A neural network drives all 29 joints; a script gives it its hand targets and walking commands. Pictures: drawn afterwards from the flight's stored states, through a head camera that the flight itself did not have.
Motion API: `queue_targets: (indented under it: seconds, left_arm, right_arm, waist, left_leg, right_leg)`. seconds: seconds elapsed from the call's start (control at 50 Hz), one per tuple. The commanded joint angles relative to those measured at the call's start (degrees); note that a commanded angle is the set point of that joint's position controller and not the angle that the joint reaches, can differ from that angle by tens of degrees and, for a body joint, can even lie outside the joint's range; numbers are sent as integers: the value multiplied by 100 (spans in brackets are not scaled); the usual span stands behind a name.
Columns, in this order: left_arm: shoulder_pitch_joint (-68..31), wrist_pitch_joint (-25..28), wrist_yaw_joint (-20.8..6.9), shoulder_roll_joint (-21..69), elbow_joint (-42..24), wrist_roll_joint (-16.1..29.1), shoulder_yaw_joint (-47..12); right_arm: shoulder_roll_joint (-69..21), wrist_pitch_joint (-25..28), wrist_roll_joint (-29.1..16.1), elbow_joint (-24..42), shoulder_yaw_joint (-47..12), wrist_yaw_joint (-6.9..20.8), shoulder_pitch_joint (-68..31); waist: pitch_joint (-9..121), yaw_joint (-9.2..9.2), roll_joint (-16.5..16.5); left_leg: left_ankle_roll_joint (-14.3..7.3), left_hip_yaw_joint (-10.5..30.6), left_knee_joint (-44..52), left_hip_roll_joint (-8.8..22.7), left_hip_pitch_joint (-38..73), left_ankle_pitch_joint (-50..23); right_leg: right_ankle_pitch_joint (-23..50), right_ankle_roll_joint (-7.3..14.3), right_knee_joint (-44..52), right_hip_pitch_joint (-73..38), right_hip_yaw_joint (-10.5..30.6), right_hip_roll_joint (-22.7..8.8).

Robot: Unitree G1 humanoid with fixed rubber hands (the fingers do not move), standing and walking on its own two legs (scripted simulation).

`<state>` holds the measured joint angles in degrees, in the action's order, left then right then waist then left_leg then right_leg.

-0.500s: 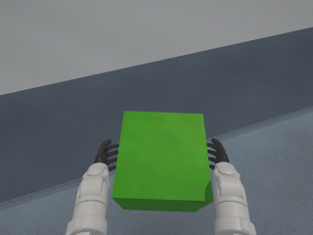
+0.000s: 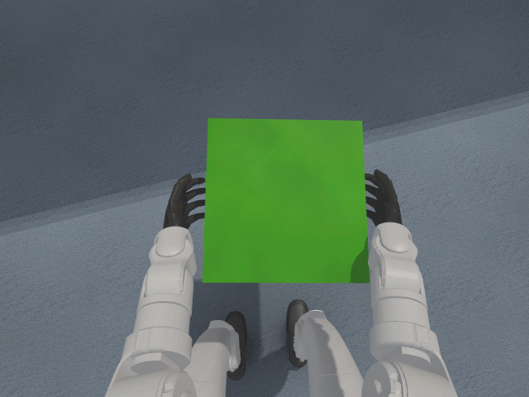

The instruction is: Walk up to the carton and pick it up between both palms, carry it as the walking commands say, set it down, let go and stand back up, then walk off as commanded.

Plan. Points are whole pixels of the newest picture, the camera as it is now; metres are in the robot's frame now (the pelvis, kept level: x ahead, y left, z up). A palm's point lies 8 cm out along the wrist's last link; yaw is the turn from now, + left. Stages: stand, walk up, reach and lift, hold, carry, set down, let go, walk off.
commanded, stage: set down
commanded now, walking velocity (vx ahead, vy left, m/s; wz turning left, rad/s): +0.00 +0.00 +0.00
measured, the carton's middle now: (280, 208) +0.40 -0.04 -0.17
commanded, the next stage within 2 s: none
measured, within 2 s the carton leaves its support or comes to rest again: neither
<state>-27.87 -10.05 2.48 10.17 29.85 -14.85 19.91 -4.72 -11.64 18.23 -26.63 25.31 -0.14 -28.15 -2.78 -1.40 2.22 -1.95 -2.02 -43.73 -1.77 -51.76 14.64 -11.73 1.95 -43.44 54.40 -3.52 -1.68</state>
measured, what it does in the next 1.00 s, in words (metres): lowers itself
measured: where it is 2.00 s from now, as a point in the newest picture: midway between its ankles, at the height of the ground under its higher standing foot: (267, 351)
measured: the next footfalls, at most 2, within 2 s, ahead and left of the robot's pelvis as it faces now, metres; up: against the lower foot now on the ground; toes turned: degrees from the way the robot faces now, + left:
none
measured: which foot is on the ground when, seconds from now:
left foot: down 0.00-1.00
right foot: down 0.00-1.00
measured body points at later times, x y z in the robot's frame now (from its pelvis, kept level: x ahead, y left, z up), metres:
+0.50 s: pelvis -0.02 +0.00 -0.07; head +0.23 -0.02 +0.31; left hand +0.41 +0.12 -0.17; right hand +0.40 -0.21 -0.17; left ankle +0.05 +0.10 -0.69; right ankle +0.08 -0.10 -0.69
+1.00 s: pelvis -0.03 +0.00 -0.14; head +0.25 -0.02 +0.21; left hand +0.43 +0.11 -0.25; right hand +0.43 -0.22 -0.25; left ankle +0.05 +0.11 -0.69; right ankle +0.08 -0.10 -0.69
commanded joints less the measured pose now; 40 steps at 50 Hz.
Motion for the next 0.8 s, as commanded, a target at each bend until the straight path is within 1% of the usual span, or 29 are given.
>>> queue_targets:
  seconds: [0.0, 0.02, 0.04, 0.06, 0.08, 0.1, 0.18, 0.2, 0.24, 0.28, 0.3, 0.36, 0.38, 0.4, 0.42, 0.44, 0.46, 0.5, 0.52, 0.54, 0.56, 0.58, 0.6, 0.64, 0.66, 0.68, 0.7, 0.74, 0.78]
  left_arm:
    - [-3554, 216, -1384, 4317, -148, 688, -2764]
    - [-3976, 226, -1444, 4379, -394, 761, -2851]
    - [-3893, 173, -1434, 4422, -269, 699, -2715]
    - [-4060, 101, -1467, 4541, -384, 798, -2861]
    - [-4079, 13, -1522, 4556, -300, 725, -2728]
    - [-4278, -55, -1550, 4646, -315, 805, -2793]
    - [-4612, -337, -1649, 4622, -36, 659, -2362]
    - [-4679, -409, -1692, 4702, -30, 654, -2300]
    - [-4843, -462, -1754, 4674, -29, 661, -2324]
    - [-5047, -503, -1830, 4673, 11, 706, -2353]
    - [-5156, -513, -1824, 4695, -89, 811, -2419]
    - [-5171, -568, -1834, 4818, -11, 813, -2421]
    - [-5169, -566, -1849, 4739, 32, 809, -2389]
    - [-5314, -546, -1836, 4784, -146, 848, -2496]
    - [-5149, -518, -1802, 4769, -185, 915, -2621]
    - [-5194, -517, -1794, 4823, -116, 979, -2666]
    - [-5530, -440, -1758, 4827, -527, 1079, -2781]
    - [-5007, -464, -1729, 4986, -186, 1134, -2938]
    - [-5168, -406, -1702, 4873, -505, 1151, -2908]
    - [-5312, -383, -1695, 4791, -471, 1247, -2958]
    - [-5364, -388, -1676, 4843, -505, 1279, -3011]
    - [-5455, -381, -1653, 4845, -481, 1338, -3065]
    - [-5523, -360, -1602, 4756, -521, 1291, -3066]
    - [-5478, -419, -1551, 4714, -278, 1237, -2984]
    - [-5750, -402, -1544, 4806, -402, 1270, -3011]
    - [-5613, -423, -1491, 4795, -270, 1245, -3017]
    - [-5865, -448, -1461, 4751, -286, 1307, -3059]
    - [-5843, -467, -1410, 4816, -297, 1284, -3022]
    - [-6120, -467, -1386, 4637, -366, 1252, -2908]
  right_arm:
    - [-4534, 216, -619, -612, -2930, 1397, -2817]
    - [-4616, 192, -560, -547, -2960, 1403, -3094]
    - [-4685, 158, -717, -379, -3087, 1427, -3389]
    - [-4689, 117, -657, -451, -2986, 1473, -3325]
    - [-4697, 9, -608, -584, -2939, 1526, -3276]
    - [-4676, -31, -588, -518, -2913, 1568, -3493]
    - [-4801, -343, -555, -910, -2699, 1726, -3974]
    - [-4758, -405, -545, -899, -2608, 1772, -4086]
    - [-4871, -482, -606, -911, -2651, 1794, -4159]
    - [-4879, -528, -549, -1006, -2574, 1799, -4202]
    - [-4877, -568, -594, -1146, -2563, 1845, -4203]
    - [-4824, -606, -495, -1366, -2330, 1901, -3994]
    - [-4808, -601, -644, -1233, -2504, 1917, -4277]
    - [-4969, -601, -668, -1225, -2484, 1907, -4269]
    - [-4861, -557, -756, -1140, -2581, 1932, -4227]
    - [-4768, -556, -769, -1277, -2549, 1950, -4205]
    - [-4969, -523, -823, -1166, -2666, 1957, -4293]
    - [-4781, -440, -1038, -731, -2943, 1925, -4393]
    - [-4848, -487, -973, -970, -2894, 1918, -4252]
    - [-4784, -472, -1040, -901, -2976, 1886, -4393]
    - [-4784, -483, -1107, -969, -3001, 1897, -4341]
    - [-4563, -437, -1148, -778, -2985, 1881, -4556]
    - [-4699, -432, -1228, -784, -3089, 1879, -4665]
    - [-4496, -476, -1193, -896, -2950, 1859, -4809]
    - [-4401, -468, -1271, -862, -3027, 1877, -5014]
    - [-4297, -465, -1166, -937, -2920, 1908, -5010]
    - [-4251, -473, -1195, -1054, -2839, 1915, -4981]
    - [-4247, -505, -1103, -1216, -2792, 1941, -5044]
    - [-4315, -570, -1048, -1404, -2650, 1968, -4993]
  waist:
    - [4770, -448, -507]
    - [5117, -547, -596]
    - [5061, -345, -547]
    - [5200, -537, -481]
    - [5029, -480, -356]
    - [5040, -653, -381]
    - [4676, -442, -409]
    - [4878, -508, -348]
    - [5028, -527, -358]
    - [5275, -698, -305]
    - [5403, -620, -316]
    - [5386, -841, -153]
    - [5505, -691, -137]
    - [5686, -802, -222]
    - [5991, -691, -40]
    - [5715, -825, -89]
    - [6296, -786, -109]
    - [6553, -847, -227]
    - [6701, -852, -225]
    - [6678, -877, -339]
    - [6689, -744, -239]
    - [6645, -882, -269]
    - [6766, -693, -255]
    - [6360, -872, -198]
    - [6468, -701, -52]
    - [6297, -873, -213]
    - [6424, -897, 29]
    - [6421, -1037, -73]
    - [6331, -1026, -143]
  left_leg:
    - [1, 811, -428, -639, -179, -384]
    - [26, 718, -615, -670, -458, -193]
    - [-33, 755, -686, -641, -498, -146]
    - [13, 711, -741, -698, -559, -88]
    - [-1, 729, -759, -679, -752, -13]
    - [-25, 792, -740, -667, -673, 219]
    - [-56, 683, -932, -660, -1143, 753]
    - [-53, 611, -1065, -692, -1235, 900]
    - [-62, 583, -1297, -678, -1377, 742]
    - [-49, 554, -1470, -688, -1692, 698]
    - [0, 532, -1525, -700, -1837, 707]
    - [33, 553, -1638, -704, -1930, 408]
    - [9, 549, -1714, -704, -2030, 459]
    - [-21, 616, -1794, -674, -1884, 236]
    - [79, 536, -1877, -720, -2020, -120]
    - [76, 601, -1856, -692, -2115, -114]
    - [82, 589, -2009, -703, -2051, -253]
    - [91, 580, -2232, -732, -2040, -790]
    - [153, 513, -2400, -773, -2274, -814]
    - [106, 544, -2406, -741, -2351, -581]
    - [140, 481, -2426, -735, -2460, -711]
    - [119, 540, -2408, -754, -2400, -634]
    - [162, 478, -2506, -765, -2540, -547]
    - [167, 505, -2566, -723, -2613, -238]
    - [166, 452, -2597, -758, -2575, -220]
    - [199, 547, -2589, -734, -2616, -227]
    - [244, 462, -2699, -724, -2599, -170]
    - [228, 559, -2773, -718, -2508, -34]
    - [213, 488, -2867, -732, -2752, 98]
  right_leg:
    - [1173, 12, -726, -2294, 928, 674]
    - [1000, 37, -801, -2458, 998, 701]
    - [893, -2, -910, -2207, 1003, 669]
    - [798, 29, -944, -2202, 958, 713]
    - [764, 52, -1030, -2054, 943, 700]
    - [557, 63, -1084, -1928, 862, 750]
    - [-200, 79, -1216, -1425, 819, 749]
    - [-345, 107, -1290, -1437, 821, 774]
    - [-170, 71, -1398, -1296, 865, 759]
    - [22, 48, -1537, -1329, 870, 758]
    - [5, 52, -1637, -1312, 865, 771]
    - [299, 69, -1788, -935, 742, 811]
    - [339, 35, -1923, -893, 702, 817]
    - [535, 41, -1963, -737, 729, 827]
    - [991, 55, -2049, -896, 743, 844]
    - [1024, 43, -2128, -604, 679, 857]
    - [1185, 57, -2240, -806, 720, 847]
    - [1761, 0, -2346, -687, 754, 848]
    - [1868, 4, -2481, -786, 773, 824]
    - [1729, -47, -2550, -729, 774, 806]
    - [1809, -21, -2549, -646, 789, 823]
    - [1735, -37, -2574, -586, 727, 846]
    - [1603, -35, -2661, -521, 744, 859]
    - [1206, -68, -2732, -46, 653, 855]
    - [1084, -42, -2732, 31, 657, 863]
    - [1071, -22, -2803, 294, 579, 920]
    - [1001, 14, -2831, 297, 608, 877]
    - [816, 22, -2985, 614, 453, 904]
    - [712, -17, -3034, 667, 456, 900]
